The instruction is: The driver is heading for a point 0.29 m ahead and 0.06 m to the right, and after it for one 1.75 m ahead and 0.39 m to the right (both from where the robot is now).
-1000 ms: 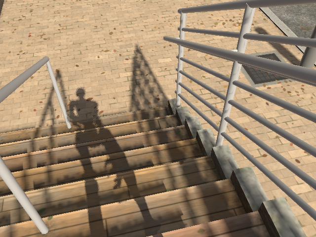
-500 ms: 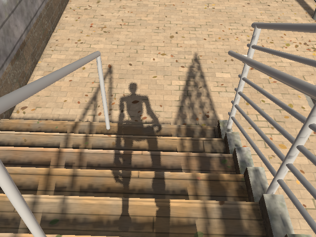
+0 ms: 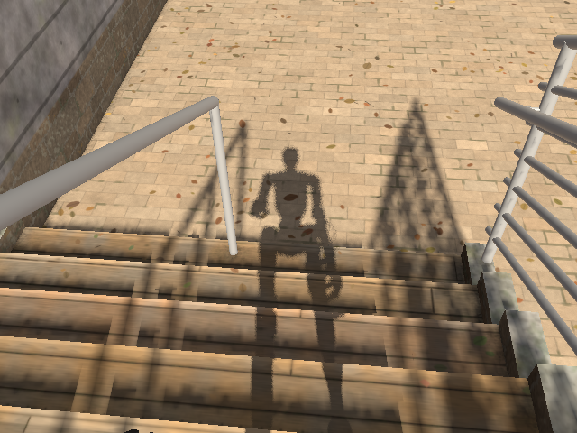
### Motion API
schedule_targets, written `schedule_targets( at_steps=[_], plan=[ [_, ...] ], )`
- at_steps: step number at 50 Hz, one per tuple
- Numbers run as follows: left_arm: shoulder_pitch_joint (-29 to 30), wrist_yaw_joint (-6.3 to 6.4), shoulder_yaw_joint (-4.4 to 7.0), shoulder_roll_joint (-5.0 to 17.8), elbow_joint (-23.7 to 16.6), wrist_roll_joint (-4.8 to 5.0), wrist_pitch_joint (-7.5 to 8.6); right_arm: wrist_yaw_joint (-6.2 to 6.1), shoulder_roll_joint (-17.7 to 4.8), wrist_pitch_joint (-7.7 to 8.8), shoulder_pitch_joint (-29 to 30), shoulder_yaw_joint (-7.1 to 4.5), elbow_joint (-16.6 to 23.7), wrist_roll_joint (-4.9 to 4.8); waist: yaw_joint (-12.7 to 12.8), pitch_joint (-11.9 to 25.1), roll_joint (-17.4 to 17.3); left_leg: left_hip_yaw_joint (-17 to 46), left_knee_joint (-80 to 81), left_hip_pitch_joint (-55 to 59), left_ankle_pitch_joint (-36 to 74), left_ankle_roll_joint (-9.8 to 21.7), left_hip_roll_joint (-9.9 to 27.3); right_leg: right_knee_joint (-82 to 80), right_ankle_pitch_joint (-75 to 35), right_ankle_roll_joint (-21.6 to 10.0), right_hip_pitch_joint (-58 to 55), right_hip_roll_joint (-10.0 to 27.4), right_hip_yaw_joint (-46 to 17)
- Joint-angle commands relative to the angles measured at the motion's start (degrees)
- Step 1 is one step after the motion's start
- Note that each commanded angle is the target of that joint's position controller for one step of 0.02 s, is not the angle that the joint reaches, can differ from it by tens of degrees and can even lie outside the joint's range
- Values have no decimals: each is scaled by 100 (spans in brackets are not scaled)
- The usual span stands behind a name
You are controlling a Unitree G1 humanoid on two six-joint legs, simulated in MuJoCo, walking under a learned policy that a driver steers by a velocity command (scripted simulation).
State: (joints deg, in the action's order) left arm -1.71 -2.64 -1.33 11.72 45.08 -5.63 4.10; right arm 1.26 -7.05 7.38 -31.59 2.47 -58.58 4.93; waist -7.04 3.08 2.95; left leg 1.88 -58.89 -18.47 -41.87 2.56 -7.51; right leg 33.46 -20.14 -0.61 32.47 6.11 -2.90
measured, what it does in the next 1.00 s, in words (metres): goes down, turning right: right foot 0.17 m lower, then left foot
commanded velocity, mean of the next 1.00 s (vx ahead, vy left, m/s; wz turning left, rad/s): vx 0.15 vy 0.00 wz -0.29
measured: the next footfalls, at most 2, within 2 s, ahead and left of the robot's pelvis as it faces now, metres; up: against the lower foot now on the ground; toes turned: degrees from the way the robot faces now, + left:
right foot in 0.06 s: +0.18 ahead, -0.13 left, -0.17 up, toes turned -4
left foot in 0.44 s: +0.24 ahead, +0.05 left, -0.17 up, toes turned -11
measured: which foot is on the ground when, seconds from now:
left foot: down 0.00-0.08, up 0.10-0.42, down 0.44-0.82, up 0.84-1.00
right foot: up 0.00-0.04, down 0.06-0.48, up 0.50-0.78, down 0.80-1.00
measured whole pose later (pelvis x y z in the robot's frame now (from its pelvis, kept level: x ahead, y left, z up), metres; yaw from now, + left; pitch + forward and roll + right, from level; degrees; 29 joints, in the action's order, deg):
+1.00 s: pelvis +0.18 -0.10 -0.11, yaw -22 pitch +5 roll -1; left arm -11.9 -5.8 1.4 13.7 47.2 -1.2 4.5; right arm 2.5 -15.2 4.8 -15.7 -4.4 -48.7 2.5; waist -2.3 3.1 -1.3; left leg 2.8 -73.8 -39.3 -26.0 -8.8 4.2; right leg 43.0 22.3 -4.7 26.2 -1.4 9.0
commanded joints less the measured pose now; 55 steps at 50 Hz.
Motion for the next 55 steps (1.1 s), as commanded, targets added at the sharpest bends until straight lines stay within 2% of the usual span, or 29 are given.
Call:
schedule_targets(
  at_steps=[1, 4, 5, 7, 8, 10, 12, 15, 18, 20, 21, 22, 24, 25, 26, 28, 30, 33, 35, 37, 39, 40, 41, 42, 43, 45, 48, 51, 55],
  plan=[
    [-486, -186, 152, 482, 43, -24, -82, 55, -929, -88, -265, -143, 174, -78, 463, -908, -421, 1931, 704, -1318, 2167, 1126, 1381, -771, 287, -84, -1602, -150, 358],
    [-3483, -55, 705, 1522, 1114, 191, 86, 502, -1064, -270, -91, -233, 110, 58, 1695, 347, 521, 708, -2999, -1787, 3559, 157, 684, -699, -1780, -1191, -5216, 295, 284],
    [-3755, -211, 752, 1866, 1030, 276, 38, 573, -398, -252, -1073, -173, 127, -67, 1238, 1977, 1772, -71, -6094, -3540, -985, -417, -44, 622, -4288, -2700, -7445, 1436, -1266],
    [-3406, -257, 754, 1627, 968, 34, 31, 453, -953, -246, 870, -234, 1222, -314, 1654, 960, 573, 130, -6574, -6364, -448, -637, 414, -64, -2027, -2706, -6922, 2067, -2813],
    [-2872, -244, 490, 851, 904, 43, 11, 271, -932, -279, 1167, -199, 1257, -260, 1357, 297, -395, 572, -5623, -6132, 635, -459, 1014, -435, 192, -2277, -5252, 2114, -2898],
    [-1654, -295, 104, 18, 740, 166, 74, 92, -573, -321, 947, -123, 1162, -214, 142, -606, -466, 639, -4035, -3527, 1670, -257, 1537, -976, -113, -2025, -1124, 1410, -2057],
    [-1418, -15, 183, 113, 566, 330, 318, 187, -413, -305, 872, -78, 929, 113, 377, -678, -368, 81, -1108, -2240, 4033, -256, 1503, -1197, 279, -1803, 294, 160, -701],
    [-1692, 228, 358, 1116, 437, 235, 491, 172, -583, -355, 1540, -176, 1127, -49, 334, 44, 127, -592, -553, -552, 4294, -507, 1040, -692, -623, -1330, 912, -150, -800],
    [-1498, 228, 272, 947, 122, 194, 463, 31, -1128, -282, 1229, -399, 1351, 89, 161, 353, 4, -363, -1250, -547, 3588, -597, 771, 735, -883, -1181, 409, -83, -1336],
    [-1492, 242, 378, 1120, -62, 176, 473, -158, -1327, -307, 1366, -496, 1655, -20, 221, 437, 7, -130, -722, -876, 2208, -541, 561, 1503, -2308, -1319, -409, 313, -2072],
    [-2060, 288, 512, 1251, 180, 510, 427, -246, -1193, -357, 2001, -478, 1876, -288, 616, 125, -7, -233, 1178, -1507, 1457, -551, 433, 1151, -2372, -1498, -1245, 440, -2487],
    [-2226, 262, 521, 1190, 297, 550, 349, -325, -1163, -409, 2075, -464, 1959, -439, 712, 411, 212, -122, 1842, -1085, 2758, -201, 508, 1452, -2283, -1649, -1563, 366, -2722],
    [-2808, 171, 218, 217, -44, 391, 343, -415, -1789, -326, 942, -693, 1639, -576, 565, 2130, -1622, 1989, 2117, 3043, 8200, 2639, 2560, 3814, 1979, -198, 1177, -895, -1016],
    [-1942, 158, 321, 419, -375, 500, 250, -266, -1561, -239, 648, -693, 1592, -90, 128, 1284, -1494, 3071, 2674, 2874, 8701, 3201, 3644, 4873, 6714, 201, 2862, -1299, -291],
    [-1306, 186, 319, 493, -588, 402, 43, -262, -1338, -189, 722, -654, 1328, 81, 112, 1, -426, 3035, 3037, 1794, 7177, 2656, 3832, 4948, 6413, 276, 3682, -668, -447],
    [-1480, 246, 357, 693, -304, 126, -268, -227, -979, -333, 1661, -606, 1623, -368, 602, 147, -414, 1864, 3121, 539, 6764, 1900, 3052, 4902, 5548, 504, 2456, -412, -321],
    [-1519, 159, 177, 335, -360, 10, -239, -249, -1091, -306, 2279, -670, 1896, -240, 840, 264, -406, 714, 3177, -682, 6277, 1380, 2403, 5270, 4183, 552, 1282, -406, 149],
    [-1850, -139, 264, 446, -237, 128, -156, -282, -1383, -186, 2568, -729, 2000, 48, 1006, 200, -432, -486, 2846, -1492, 6094, 927, 1975, 5079, 2548, 371, 120, -416, 469],
    [-1114, -212, 396, 691, -609, 61, -105, -311, -1603, -111, 2346, -771, 1830, -233, 738, 152, -643, -741, 2660, -942, 5291, 602, 1933, 3101, 3466, 264, -37, -338, 926],
    [-1314, -105, 422, 557, -552, 63, -88, -251, -1713, -100, 2183, -867, 1700, -53, 584, 297, -1161, -33, 2360, -650, 5258, 652, 2575, 2909, 2912, 174, -468, -358, 749],
    [-735, 122, 561, 831, -741, 346, -83, -267, -2198, -136, 1883, -1065, 1560, -340, 275, 82, -1081, 308, 2346, 294, 5095, 782, 2698, 870, 3966, 104, -213, -730, 1179],
    [-1181, 234, 644, 939, -563, 498, -28, -190, -1985, -153, 1787, -1007, 1406, -305, 486, 268, -683, 141, 1639, -142, 4627, 532, 2500, -112, 2361, -182, -1384, -851, 946],
    [-1508, 436, 830, 1608, -584, 534, 38, -143, -1255, -134, 1314, -812, 1642, -205, 376, 1564, 1064, -945, -567, -1444, 2518, -294, 1589, 64, -1851, -1662, -3557, 486, -692],
    [-2398, 163, 821, 1824, -446, 235, 138, -34, -1069, -61, 1185, -722, 1703, -336, 816, 1981, 988, -345, -1287, -3145, -568, -679, 830, -165, -3155, -2735, -4693, 1592, -2040],
    [-2823, -110, 743, 1375, -130, -26, 251, -21, -1302, -109, 1885, -830, 1764, -533, 1322, 861, -368, 583, -1275, -3431, -202, -865, 865, -305, -1753, -2215, -3739, 1549, -2144],
    [-1355, -308, 577, 963, -163, 613, 242, -37, -1417, -166, 1746, -860, 1499, -427, 550, 469, -65, 452, -1604, -3020, 391, -1016, 1365, -245, -599, -1595, -2223, 1268, -1068],
    [-282, -372, 377, 700, -324, 459, 151, 142, -869, -267, 629, -666, 897, -157, 0, 337, -331, 235, -2051, -1085, 1892, -1239, 1315, -359, 600, -1209, 166, 830, -50],
    [-249, -250, 345, 992, -229, 464, 124, 183, -1233, -270, 946, -799, 988, -245, 285, 220, 7, 46, -1230, -1050, 1869, -1219, 1270, -436, 1647, -1060, -190, 835, 84],
    [-1834, 344, 624, 1444, 221, 431, 54, -459, -992, -386, 2128, -542, 1756, -192, 1369, 489, 158, 33, -790, -2839, 858, -1220, 1307, -733, 650, -2254, -2681, 2001, -1187]
  ],
)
